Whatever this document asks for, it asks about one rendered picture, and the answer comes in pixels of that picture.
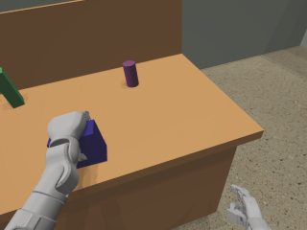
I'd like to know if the robot left hand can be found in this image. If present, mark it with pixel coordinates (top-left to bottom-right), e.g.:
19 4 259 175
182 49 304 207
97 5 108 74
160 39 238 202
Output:
47 111 91 162

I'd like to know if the left robot forearm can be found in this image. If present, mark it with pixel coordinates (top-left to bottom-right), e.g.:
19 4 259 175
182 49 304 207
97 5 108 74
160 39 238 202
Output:
4 135 80 230

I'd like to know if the table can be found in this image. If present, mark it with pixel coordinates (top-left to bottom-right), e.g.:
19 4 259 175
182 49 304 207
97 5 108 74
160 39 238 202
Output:
0 0 264 230

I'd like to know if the robot right hand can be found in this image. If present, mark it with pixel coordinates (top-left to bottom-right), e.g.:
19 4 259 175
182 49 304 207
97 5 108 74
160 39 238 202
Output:
226 184 264 228

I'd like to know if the sponge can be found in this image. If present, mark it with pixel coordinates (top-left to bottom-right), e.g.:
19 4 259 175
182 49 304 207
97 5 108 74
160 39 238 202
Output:
47 119 107 169

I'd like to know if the right robot forearm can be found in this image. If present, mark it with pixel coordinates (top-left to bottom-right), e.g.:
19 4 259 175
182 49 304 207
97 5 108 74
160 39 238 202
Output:
246 217 271 230

